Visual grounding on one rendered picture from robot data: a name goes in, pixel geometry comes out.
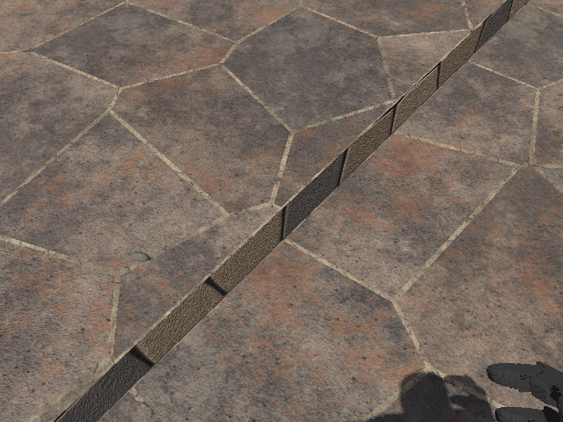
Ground right robot hand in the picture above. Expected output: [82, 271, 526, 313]
[486, 361, 563, 422]

